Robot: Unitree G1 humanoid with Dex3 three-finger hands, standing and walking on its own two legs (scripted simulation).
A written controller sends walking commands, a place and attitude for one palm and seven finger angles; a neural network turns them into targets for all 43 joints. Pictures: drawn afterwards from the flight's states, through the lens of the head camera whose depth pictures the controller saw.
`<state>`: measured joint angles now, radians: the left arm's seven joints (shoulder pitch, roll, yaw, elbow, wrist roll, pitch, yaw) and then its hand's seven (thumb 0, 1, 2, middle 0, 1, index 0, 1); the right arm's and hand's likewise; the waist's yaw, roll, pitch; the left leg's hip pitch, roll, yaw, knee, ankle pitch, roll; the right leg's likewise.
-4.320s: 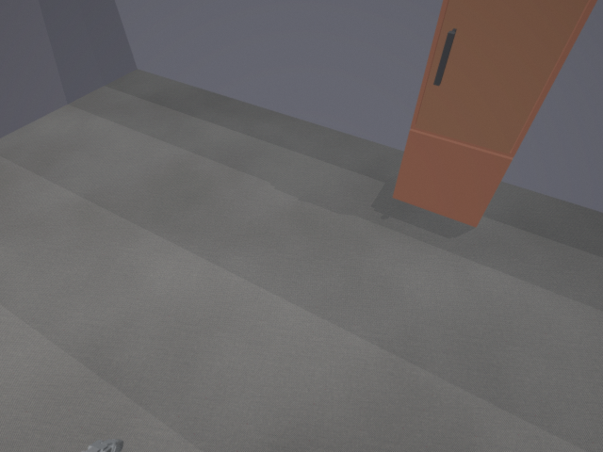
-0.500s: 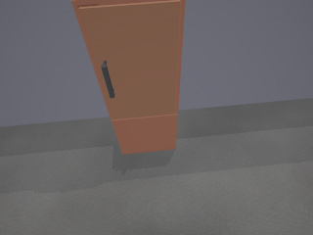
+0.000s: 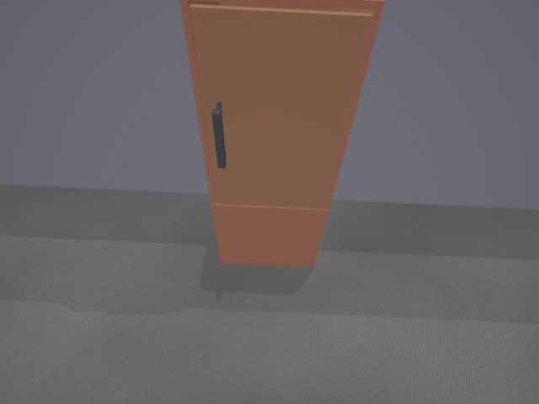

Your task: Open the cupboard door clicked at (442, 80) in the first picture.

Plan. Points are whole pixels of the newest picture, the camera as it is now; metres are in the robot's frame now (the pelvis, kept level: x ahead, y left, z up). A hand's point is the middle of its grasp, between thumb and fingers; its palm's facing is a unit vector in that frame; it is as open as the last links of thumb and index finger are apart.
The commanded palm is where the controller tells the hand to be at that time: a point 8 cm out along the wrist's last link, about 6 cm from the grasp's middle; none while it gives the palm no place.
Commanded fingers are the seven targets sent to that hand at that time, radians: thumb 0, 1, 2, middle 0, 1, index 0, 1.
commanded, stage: take the last steps up to it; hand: left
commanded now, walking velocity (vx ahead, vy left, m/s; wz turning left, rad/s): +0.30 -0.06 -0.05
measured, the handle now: (220, 136) +0.74 +0.18 -0.05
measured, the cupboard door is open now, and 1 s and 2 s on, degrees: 0 0 0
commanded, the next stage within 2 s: come to a stop and stand still in 0.42 s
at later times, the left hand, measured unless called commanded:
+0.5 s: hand out of the picture +0.13 +0.10 -0.18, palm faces +0.07 -0.99 -0.12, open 7.3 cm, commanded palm none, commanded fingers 0.00 0.90 0.90 -0.20 -0.30 -0.20 -0.30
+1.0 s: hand (210, 329) +0.28 +0.13 -0.17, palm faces +0.01 -0.95 -0.31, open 7.3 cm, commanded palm none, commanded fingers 0.00 0.90 0.90 -0.20 -0.30 -0.20 -0.30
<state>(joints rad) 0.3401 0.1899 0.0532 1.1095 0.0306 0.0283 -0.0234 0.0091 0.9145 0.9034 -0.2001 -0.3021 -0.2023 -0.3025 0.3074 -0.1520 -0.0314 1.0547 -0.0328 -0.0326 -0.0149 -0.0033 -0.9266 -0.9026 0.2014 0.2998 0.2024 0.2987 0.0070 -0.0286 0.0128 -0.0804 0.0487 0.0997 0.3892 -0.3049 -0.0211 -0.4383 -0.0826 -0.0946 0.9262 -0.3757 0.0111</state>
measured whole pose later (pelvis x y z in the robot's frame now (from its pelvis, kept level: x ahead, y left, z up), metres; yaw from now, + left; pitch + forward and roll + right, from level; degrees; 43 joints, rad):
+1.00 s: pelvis +0.21 -0.08 -0.02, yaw -2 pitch -1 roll +2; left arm 0.19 0.21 0.06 0.97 0.03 0.02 0.04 0.00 0.91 0.90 -0.20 -0.30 -0.20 -0.30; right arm 0.13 -0.20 -0.07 1.02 -0.02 0.05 -0.01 -0.01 -0.92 -0.90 0.20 0.30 0.20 0.30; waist 0.01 0.02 0.07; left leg -0.35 0.08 0.14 0.64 -0.31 -0.02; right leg -0.30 -0.07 -0.04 0.63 -0.30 0.01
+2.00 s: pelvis +0.17 -0.04 +0.00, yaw -2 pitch -2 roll +0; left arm 0.27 0.15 -0.02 1.12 0.01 -0.02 0.04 0.01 0.92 0.90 -0.20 -0.30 -0.21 -0.30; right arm 0.28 -0.16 0.00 1.08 -0.01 -0.01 -0.02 0.00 -0.92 -0.90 0.20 0.30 0.20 0.30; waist -0.02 0.01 0.04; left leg -0.19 0.01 0.07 0.49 -0.28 0.02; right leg -0.21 -0.03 -0.05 0.49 -0.25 0.00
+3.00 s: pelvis +0.14 -0.06 -0.11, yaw +3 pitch +16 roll -3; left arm 0.49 0.22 0.21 -0.03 -0.28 -0.51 -0.30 0.01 0.43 0.70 -0.24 -0.61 -0.24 -0.61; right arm 0.13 -0.22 -0.01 0.48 0.00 -0.23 -0.03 0.01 -0.91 -0.90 0.20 0.30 0.20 0.30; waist 0.06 0.00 -0.15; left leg -1.00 0.03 -0.07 1.30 -0.57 -0.02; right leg -0.96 -0.01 -0.13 1.24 -0.56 -0.05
